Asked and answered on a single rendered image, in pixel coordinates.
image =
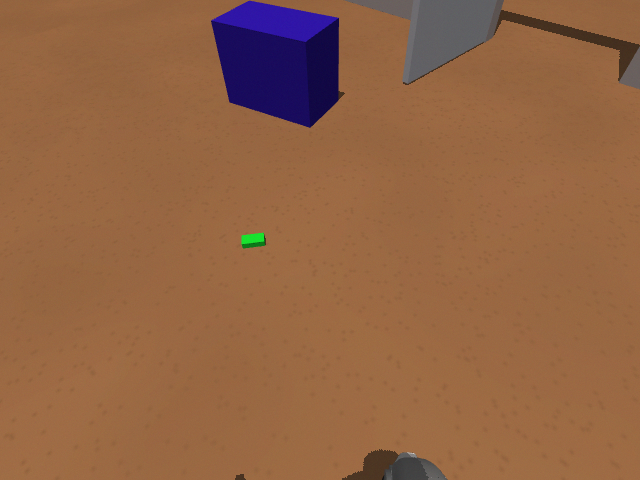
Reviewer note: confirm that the small box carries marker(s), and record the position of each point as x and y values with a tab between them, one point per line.
253	240

